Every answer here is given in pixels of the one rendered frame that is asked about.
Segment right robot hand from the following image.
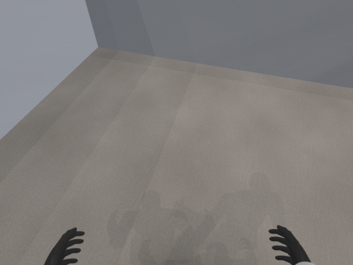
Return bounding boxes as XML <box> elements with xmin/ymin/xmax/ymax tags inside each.
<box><xmin>269</xmin><ymin>225</ymin><xmax>311</xmax><ymax>265</ymax></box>

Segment left robot hand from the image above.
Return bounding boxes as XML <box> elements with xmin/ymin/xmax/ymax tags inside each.
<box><xmin>44</xmin><ymin>227</ymin><xmax>85</xmax><ymax>265</ymax></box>

